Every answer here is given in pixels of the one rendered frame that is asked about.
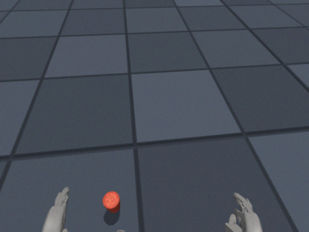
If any left robot hand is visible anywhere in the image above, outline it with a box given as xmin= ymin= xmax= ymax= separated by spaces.
xmin=42 ymin=187 xmax=70 ymax=232

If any cup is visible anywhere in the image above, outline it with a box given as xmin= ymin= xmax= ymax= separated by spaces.
xmin=103 ymin=191 xmax=120 ymax=213

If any right robot hand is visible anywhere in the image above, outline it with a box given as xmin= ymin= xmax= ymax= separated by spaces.
xmin=225 ymin=192 xmax=263 ymax=232

